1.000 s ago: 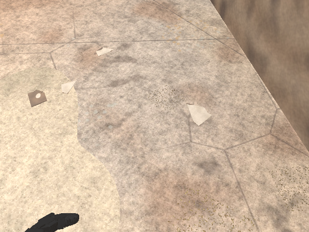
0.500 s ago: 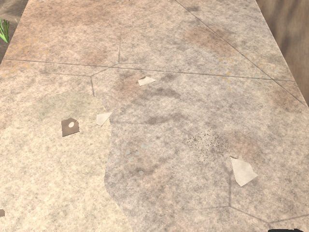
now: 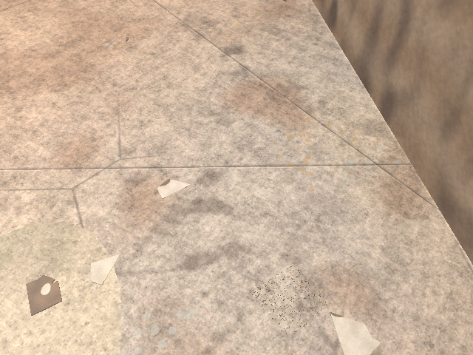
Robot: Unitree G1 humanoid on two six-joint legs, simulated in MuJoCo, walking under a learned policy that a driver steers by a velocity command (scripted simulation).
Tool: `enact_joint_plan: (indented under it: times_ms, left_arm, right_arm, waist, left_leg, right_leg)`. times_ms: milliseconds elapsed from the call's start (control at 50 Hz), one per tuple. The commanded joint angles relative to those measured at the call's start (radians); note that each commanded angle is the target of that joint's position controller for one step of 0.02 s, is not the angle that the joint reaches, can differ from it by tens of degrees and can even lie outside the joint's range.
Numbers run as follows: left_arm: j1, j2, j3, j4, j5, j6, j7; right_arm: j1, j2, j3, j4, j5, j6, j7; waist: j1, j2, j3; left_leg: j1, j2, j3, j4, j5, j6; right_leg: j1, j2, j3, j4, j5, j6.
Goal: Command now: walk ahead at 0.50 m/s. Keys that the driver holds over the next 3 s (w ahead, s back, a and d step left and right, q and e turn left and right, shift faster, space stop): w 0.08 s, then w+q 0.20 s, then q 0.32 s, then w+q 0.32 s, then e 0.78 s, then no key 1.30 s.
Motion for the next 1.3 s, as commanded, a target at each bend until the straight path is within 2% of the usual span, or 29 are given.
enact_joint_plan:
  times_ms: [20,100,140,160,180,200,220,260,340,400,480,580,620,640,660,680,700,720,740,800,920,1000,1080,1100,1120,1140,1160,1260,1300]
  left_arm:
    - [-0.148,0.053,0.006,-0.103,-0.007,-0.024,-0.019]
    - [-0.111,0.092,0.019,-0.108,-0.004,-0.033,-0.034]
    - [0.141,0.167,0.059,-0.037,0.004,-0.036,-0.019]
    - [0.326,0.245,0.079,-0.007,0.018,-0.032,-0.005]
    - [0.338,0.278,0.083,0.009,0.018,-0.027,-0.010]
    - [0.320,0.173,0.058,-0.004,0.009,-0.026,-0.007]
    - [0.252,0.140,0.047,-0.008,0.008,-0.028,-0.002]
    - [0.139,0.091,0.034,-0.009,0.014,-0.035,-0.003]
    - [0.058,0.090,0.038,0.011,0.032,-0.057,-0.002]
    - [0.035,0.123,0.048,0.022,0.030,-0.043,0.022]
    - [0.065,0.154,0.056,0.041,0.016,-0.010,0.048]
    - [0.036,0.188,0.072,0.042,-0.023,0.033,0.061]
    - [0.063,0.160,0.066,0.043,-0.020,0.046,0.059]
    - [0.087,0.102,0.045,0.020,0.028,0.045,0.050]
    - [0.159,0.071,0.029,-0.014,0.038,0.035,0.033]
    - [0.094,0.131,0.042,-0.010,0.003,0.018,0.014]
    - [0.024,0.142,0.045,-0.032,-0.022,0.005,0.006]
    - [0.001,0.138,0.047,-0.025,-0.012,-0.001,0.012]
    - [-0.012,0.154,0.055,-0.022,0.008,0.000,0.020]
    - [0.002,0.126,0.054,-0.012,0.022,-0.001,0.023]
    - [-0.085,0.093,0.039,-0.036,0.010,-0.012,0.022]
    - [-0.088,0.086,0.026,-0.031,0.016,-0.025,0.010]
    - [-0.008,0.101,0.025,-0.010,0.031,-0.034,-0.001]
    - [0.010,0.129,0.027,-0.010,0.041,-0.035,0.001]
    - [-0.004,0.193,0.036,-0.023,0.046,-0.029,0.002]
    - [0.006,0.164,0.030,-0.007,0.037,-0.012,0.003]
    - [0.013,0.120,0.020,-0.011,0.018,0.000,0.002]
    - [0.084,0.228,0.057,-0.016,0.007,0.018,0.009]
    - [0.053,0.215,0.063,-0.031,-0.003,0.033,0.022]
  right_arm:
    - [0.049,-0.178,-0.042,-0.017,0.006,0.005,-0.009]
    - [0.042,-0.196,-0.052,-0.001,0.012,0.025,-0.018]
    - [0.010,-0.180,-0.043,-0.012,0.008,0.032,-0.020]
    - [0.016,-0.123,-0.019,-0.042,-0.017,0.029,-0.021]
    - [0.153,-0.010,0.010,-0.044,0.000,0.007,-0.012]
    - [0.073,-0.138,-0.020,-0.031,0.025,-0.006,-0.009]
    - [-0.014,-0.175,-0.035,-0.061,0.043,-0.013,-0.008]
    - [-0.064,-0.147,-0.040,-0.065,0.026,-0.004,-0.017]
    - [-0.017,-0.080,-0.044,-0.064,0.020,0.048,-0.025]
    - [-0.067,-0.061,-0.040,-0.107,0.004,0.058,-0.019]
    - [-0.182,-0.047,-0.033,-0.165,-0.001,0.055,0.016]
    - [-0.162,-0.111,-0.063,-0.213,-0.008,0.070,0.043]
    - [-0.010,-0.184,-0.102,-0.181,-0.007,0.065,0.026]
    - [0.020,-0.280,-0.126,-0.192,-0.002,0.072,-0.003]
    - [-0.013,-0.322,-0.123,-0.232,-0.012,0.066,0.000]
    - [0.002,-0.245,-0.104,-0.241,-0.001,0.054,0.014]
    - [-0.034,-0.198,-0.091,-0.240,0.010,0.041,0.015]
    - [-0.086,-0.178,-0.083,-0.242,0.017,0.037,0.012]
    - [-0.129,-0.154,-0.074,-0.250,0.013,0.036,0.005]
    - [-0.142,-0.158,-0.075,-0.273,-0.010,0.031,-0.018]
    - [-0.083,-0.188,-0.088,-0.264,0.005,0.037,-0.035]
    - [-0.052,-0.144,-0.068,-0.232,-0.012,0.047,-0.029]
    - [-0.087,-0.096,-0.041,-0.220,-0.020,0.049,-0.022]
    - [-0.068,-0.070,-0.032,-0.214,-0.030,0.045,-0.025]
    - [0.003,-0.060,-0.029,-0.211,-0.048,0.038,-0.030]
    - [0.041,-0.060,-0.027,-0.208,-0.048,0.036,-0.037]
    - [0.003,-0.093,-0.031,-0.213,-0.043,0.040,-0.044]
    - [-0.159,-0.130,-0.055,-0.257,-0.015,0.079,-0.059]
    - [-0.152,-0.113,-0.056,-0.247,-0.009,0.079,-0.063]
  waist:
    - [-0.018,0.099,0.067]
    - [0.036,0.128,0.031]
    - [0.170,0.115,-0.132]
    - [0.226,-0.010,-0.299]
    - [0.148,-0.266,-0.414]
    - [0.197,-0.131,-0.337]
    - [0.186,-0.093,-0.190]
    - [0.126,-0.024,-0.061]
    - [0.046,-0.032,0.002]
    - [0.040,-0.036,0.009]
    - [0.091,-0.019,-0.018]
    - [0.051,-0.038,-0.043]
    - [-0.020,0.057,-0.130]
    - [0.003,0.264,-0.182]
    - [0.074,0.365,-0.336]
    - [0.006,0.202,-0.353]
    - [0.011,0.157,-0.224]
    - [0.043,0.076,-0.130]
    - [0.062,0.090,-0.084]
    - [0.081,0.133,-0.080]
    - [0.035,0.168,-0.065]
    - [0.009,0.172,-0.068]
    - [0.066,0.160,-0.100]
    - [0.064,0.116,-0.113]
    - [0.006,-0.020,-0.123]
    - [-0.003,-0.146,-0.150]
    - [0.025,-0.165,-0.141]
    - [0.096,-0.090,-0.118]
    - [0.084,-0.066,-0.125]
  left_leg:
    - [0.019,0.296,-0.128,-0.042,0.271,0.140]
    - [0.108,0.329,-0.146,0.079,0.508,0.110]
    - [0.000,0.250,-0.102,0.367,0.675,0.067]
    - [-0.228,0.174,-0.063,0.689,0.345,0.031]
    - [-0.600,0.008,-0.096,0.988,-0.345,-0.019]
    - [-0.694,0.061,-0.204,1.083,-0.352,-0.013]
    - [-0.739,0.105,-0.182,1.083,-0.256,-0.007]
    - [-0.671,0.176,-0.160,0.997,-0.112,-0.021]
    - [-0.567,0.190,-0.146,0.929,-0.050,-0.061]
    - [-0.566,0.182,-0.099,0.743,0.095,-0.084]
    - [-0.512,0.154,-0.035,0.513,0.257,-0.073]
    - [-0.459,0.105,0.005,0.418,0.090,-0.005]
    - [-0.207,0.040,0.004,0.276,0.276,0.062]
    - [-0.025,0.228,-0.277,0.282,0.630,0.140]
    - [0.217,0.422,-0.750,0.205,0.361,0.382]
    - [0.204,0.402,-0.765,0.099,0.002,0.353]
    - [0.109,0.361,-0.673,0.060,-0.232,0.291]
    - [-0.020,0.322,-0.609,0.034,-0.309,0.236]
    - [-0.122,0.294,-0.558,0.017,-0.291,0.209]
    - [-0.216,0.220,-0.466,-0.015,-0.173,0.193]
    - [-0.240,0.189,-0.429,0.014,-0.137,0.177]
    - [-0.213,0.205,-0.375,0.086,0.054,0.159]
    - [-0.206,0.195,-0.347,0.222,0.211,0.094]
    - [-0.222,0.154,-0.315,0.282,0.166,0.050]
    - [-0.277,0.061,-0.220,0.386,0.036,-0.001]
    - [-0.343,0.028,-0.156,0.442,-0.117,-0.057]
    - [-0.381,0.044,-0.134,0.463,-0.175,-0.085]
    - [-0.551,0.036,-0.156,0.734,-0.361,-0.126]
    - [-0.541,0.041,-0.153,0.741,-0.316,-0.138]
  right_leg:
    - [-0.023,0.028,-0.022,-0.081,0.004,-0.015]
    - [0.085,0.068,-0.036,-0.137,-0.137,-0.068]
    - [0.479,0.090,-0.055,-0.160,-0.099,-0.121]
    - [0.807,-0.117,0.167,-0.116,-0.073,-0.183]
    - [1.086,-0.316,0.611,-0.234,-0.291,-0.320]
    - [1.016,-0.288,0.605,-0.298,-0.415,-0.277]
    - [0.883,-0.259,0.447,-0.326,-0.385,-0.233]
    - [0.650,-0.187,0.255,-0.398,-0.242,-0.201]
    - [0.474,-0.152,0.014,-0.442,0.221,-0.202]
    - [0.459,-0.121,-0.128,-0.439,0.338,-0.194]
    - [0.535,-0.121,-0.202,-0.400,0.336,-0.185]
    - [0.642,-0.173,-0.201,-0.199,0.417,-0.141]
    - [0.571,-0.083,-0.240,0.113,0.317,-0.065]
    - [0.351,0.002,-0.251,0.399,-0.186,-0.004]
    - [0.045,0.184,-0.081,0.690,-0.792,0.036]
    - [-0.054,0.137,0.071,0.729,-0.717,0.010]
    - [-0.106,0.099,0.061,0.681,-0.620,-0.020]
    - [-0.091,0.057,0.056,0.591,-0.541,-0.029]
    - [-0.041,0.033,0.059,0.497,-0.487,-0.030]
    - [0.068,0.047,0.039,0.360,-0.359,-0.009]
    - [0.124,0.091,0.042,0.051,-0.222,0.052]
    - [0.203,0.082,0.022,-0.041,-0.157,0.048]
    - [0.379,0.088,-0.001,-0.188,-0.084,-0.022]
    - [0.449,0.024,0.071,-0.207,0.086,-0.049]
    - [0.514,-0.064,0.180,-0.183,0.302,-0.111]
    - [0.566,-0.121,0.276,-0.192,0.265,-0.217]
    - [0.564,-0.149,0.366,-0.217,0.152,-0.263]
    - [0.613,-0.163,0.486,-0.264,0.113,-0.281]
    - [0.579,-0.117,0.419,-0.258,0.150,-0.252]
Next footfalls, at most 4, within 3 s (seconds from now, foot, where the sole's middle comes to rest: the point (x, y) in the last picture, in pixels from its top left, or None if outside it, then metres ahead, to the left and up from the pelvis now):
0.14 right None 0.27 -0.14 -0.78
0.62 left None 0.45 0.10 -0.78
1.10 right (243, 302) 0.64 -0.06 -0.78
1.52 left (166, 332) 0.56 0.16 -0.78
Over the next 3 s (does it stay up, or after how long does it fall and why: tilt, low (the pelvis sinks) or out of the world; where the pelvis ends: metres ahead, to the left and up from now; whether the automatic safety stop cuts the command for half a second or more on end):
stays up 0.53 0.03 -0.01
